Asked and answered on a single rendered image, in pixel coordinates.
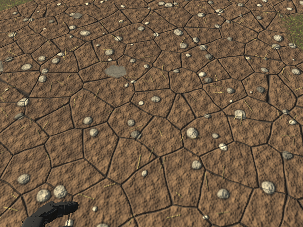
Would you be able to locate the robot left hand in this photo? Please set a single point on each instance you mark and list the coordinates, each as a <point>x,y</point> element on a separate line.
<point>50,211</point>

